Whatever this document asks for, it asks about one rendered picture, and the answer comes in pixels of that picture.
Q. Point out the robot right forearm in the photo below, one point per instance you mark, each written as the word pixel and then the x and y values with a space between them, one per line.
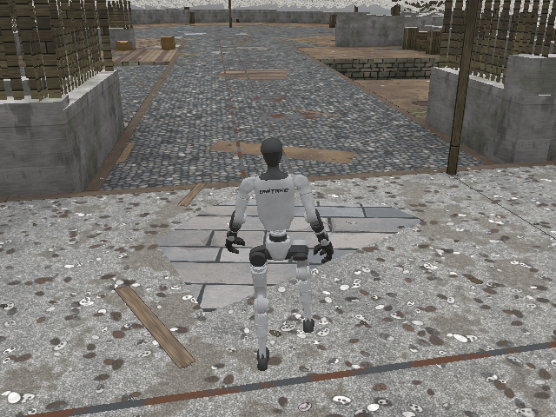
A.
pixel 320 231

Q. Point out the humanoid robot torso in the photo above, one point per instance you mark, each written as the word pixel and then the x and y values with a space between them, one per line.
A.
pixel 275 200

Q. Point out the right robot thigh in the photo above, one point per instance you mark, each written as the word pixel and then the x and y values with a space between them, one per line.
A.
pixel 299 250

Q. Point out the right robot upper arm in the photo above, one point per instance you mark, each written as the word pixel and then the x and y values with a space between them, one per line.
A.
pixel 307 199

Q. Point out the robot right hand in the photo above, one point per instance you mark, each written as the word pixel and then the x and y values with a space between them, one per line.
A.
pixel 325 249

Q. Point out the robot left hand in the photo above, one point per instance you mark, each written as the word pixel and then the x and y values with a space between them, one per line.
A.
pixel 238 241

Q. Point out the left robot upper arm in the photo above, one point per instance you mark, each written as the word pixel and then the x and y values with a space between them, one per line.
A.
pixel 247 185

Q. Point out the robot left forearm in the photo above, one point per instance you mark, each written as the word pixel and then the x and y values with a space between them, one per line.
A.
pixel 233 229

